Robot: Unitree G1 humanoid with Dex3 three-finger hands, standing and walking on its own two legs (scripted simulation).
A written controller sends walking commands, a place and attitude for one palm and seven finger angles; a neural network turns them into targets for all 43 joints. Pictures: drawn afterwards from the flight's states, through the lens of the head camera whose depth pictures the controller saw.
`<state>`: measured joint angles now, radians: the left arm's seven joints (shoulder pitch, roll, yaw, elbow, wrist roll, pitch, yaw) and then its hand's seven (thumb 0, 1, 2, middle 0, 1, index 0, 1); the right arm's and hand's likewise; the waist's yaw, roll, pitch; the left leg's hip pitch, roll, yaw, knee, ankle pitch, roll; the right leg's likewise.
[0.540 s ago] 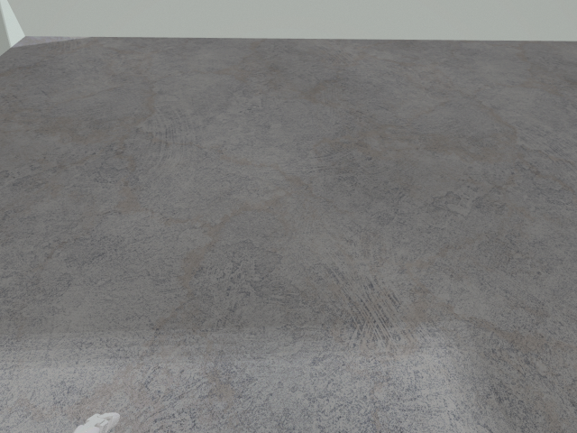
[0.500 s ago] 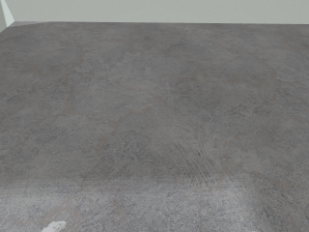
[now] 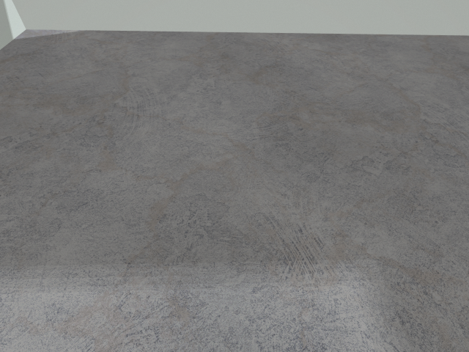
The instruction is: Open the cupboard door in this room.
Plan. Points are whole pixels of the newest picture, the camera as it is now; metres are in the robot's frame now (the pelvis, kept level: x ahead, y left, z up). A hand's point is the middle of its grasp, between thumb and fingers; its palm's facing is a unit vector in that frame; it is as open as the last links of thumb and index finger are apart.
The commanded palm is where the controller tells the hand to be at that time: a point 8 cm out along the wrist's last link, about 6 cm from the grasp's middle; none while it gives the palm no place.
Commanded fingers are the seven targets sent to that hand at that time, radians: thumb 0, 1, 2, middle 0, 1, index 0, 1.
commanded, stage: stand and wait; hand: left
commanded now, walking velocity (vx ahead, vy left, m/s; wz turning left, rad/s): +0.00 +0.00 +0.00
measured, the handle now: out of the picture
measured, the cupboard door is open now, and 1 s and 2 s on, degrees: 0 0 0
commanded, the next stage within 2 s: turn or walk to find it in 0.36 s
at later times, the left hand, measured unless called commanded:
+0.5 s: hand out of the picture +0.07 +0.24 -0.15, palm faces -0.02 -0.94 -0.34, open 7.3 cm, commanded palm none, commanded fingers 0.00 0.90 0.90 -0.20 -0.30 -0.20 -0.30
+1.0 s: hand out of the picture +0.03 +0.21 -0.17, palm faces +0.17 -0.95 -0.25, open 7.3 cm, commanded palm none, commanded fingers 0.00 0.90 0.90 -0.20 -0.30 -0.20 -0.30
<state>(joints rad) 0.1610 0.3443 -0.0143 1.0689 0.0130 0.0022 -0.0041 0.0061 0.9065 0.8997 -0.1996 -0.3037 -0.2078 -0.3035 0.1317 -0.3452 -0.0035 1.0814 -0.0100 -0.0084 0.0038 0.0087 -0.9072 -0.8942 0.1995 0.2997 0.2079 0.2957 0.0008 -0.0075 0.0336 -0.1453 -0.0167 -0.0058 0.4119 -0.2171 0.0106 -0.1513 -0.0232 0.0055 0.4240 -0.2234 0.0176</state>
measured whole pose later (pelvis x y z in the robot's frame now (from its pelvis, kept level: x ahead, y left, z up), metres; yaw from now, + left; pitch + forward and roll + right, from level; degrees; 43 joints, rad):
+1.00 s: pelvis -0.03 -0.01 +0.00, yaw +11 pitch +1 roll -1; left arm 0.15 0.23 0.03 0.93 0.01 0.04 0.02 0.01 0.91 0.90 -0.20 -0.30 -0.21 -0.30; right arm 0.25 -0.19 -0.04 0.98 -0.02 0.04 -0.01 0.01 -0.91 -0.89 0.20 0.30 0.21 0.30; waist -0.03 0.01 0.07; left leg -0.33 -0.08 -0.19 0.47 -0.15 0.01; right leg -0.36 0.00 0.01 0.84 -0.49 0.05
